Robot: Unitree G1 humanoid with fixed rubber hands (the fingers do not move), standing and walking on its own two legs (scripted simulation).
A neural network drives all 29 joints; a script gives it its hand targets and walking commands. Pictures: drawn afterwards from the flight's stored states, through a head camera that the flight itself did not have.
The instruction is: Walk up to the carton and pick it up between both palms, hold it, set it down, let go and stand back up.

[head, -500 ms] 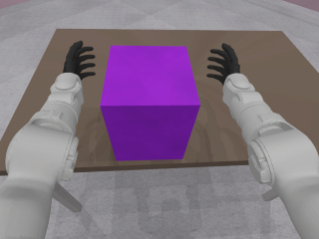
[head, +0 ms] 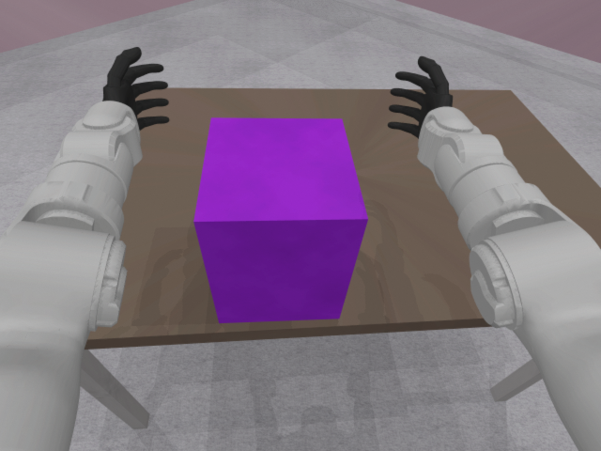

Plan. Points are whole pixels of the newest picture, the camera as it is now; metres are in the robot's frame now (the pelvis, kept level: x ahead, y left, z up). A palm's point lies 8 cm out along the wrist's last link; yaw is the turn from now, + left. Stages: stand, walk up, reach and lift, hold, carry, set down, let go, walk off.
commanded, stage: set down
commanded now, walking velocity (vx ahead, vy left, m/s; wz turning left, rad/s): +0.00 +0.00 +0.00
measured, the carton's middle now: (278, 223) +0.46 +0.01 +0.04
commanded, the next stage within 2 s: none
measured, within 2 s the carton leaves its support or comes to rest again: neither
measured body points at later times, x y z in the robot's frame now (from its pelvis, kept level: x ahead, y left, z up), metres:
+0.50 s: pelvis -0.01 +0.00 +0.00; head +0.01 +0.02 +0.45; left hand +0.46 +0.20 +0.16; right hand +0.44 -0.17 +0.15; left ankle -0.01 +0.13 -0.74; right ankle +0.01 -0.11 -0.74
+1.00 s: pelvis -0.01 +0.01 +0.00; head -0.01 +0.03 +0.45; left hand +0.44 +0.17 +0.16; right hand +0.40 -0.19 +0.15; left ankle -0.01 +0.13 -0.74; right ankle +0.01 -0.11 -0.74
